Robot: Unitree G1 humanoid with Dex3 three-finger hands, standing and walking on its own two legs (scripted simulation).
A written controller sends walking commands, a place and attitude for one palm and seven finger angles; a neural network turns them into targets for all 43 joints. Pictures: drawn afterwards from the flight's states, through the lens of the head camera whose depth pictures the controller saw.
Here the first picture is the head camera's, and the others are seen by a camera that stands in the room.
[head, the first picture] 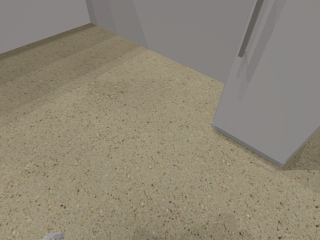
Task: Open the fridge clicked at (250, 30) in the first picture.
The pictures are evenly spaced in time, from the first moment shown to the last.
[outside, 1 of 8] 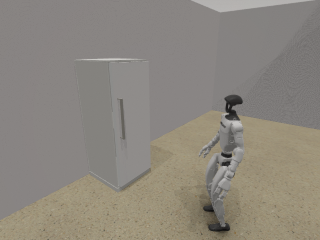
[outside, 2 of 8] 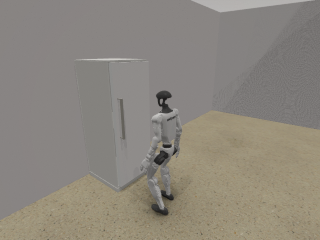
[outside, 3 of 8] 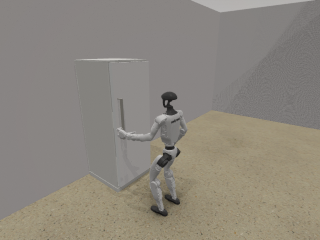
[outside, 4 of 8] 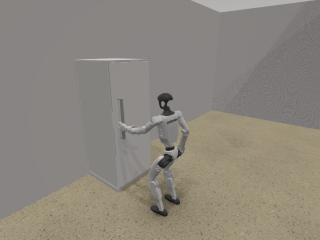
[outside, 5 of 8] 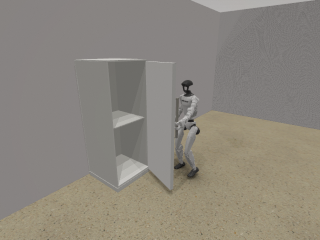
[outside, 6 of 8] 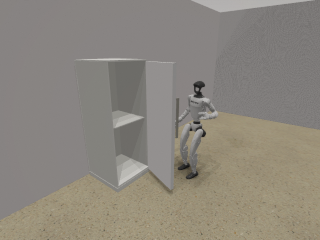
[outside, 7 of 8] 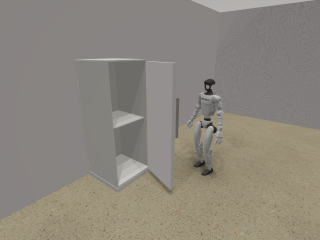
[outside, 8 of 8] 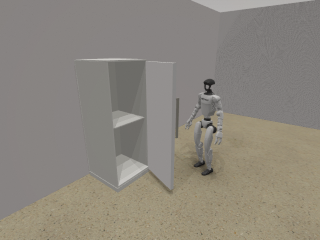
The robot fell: no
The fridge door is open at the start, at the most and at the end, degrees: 0 76 71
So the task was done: yes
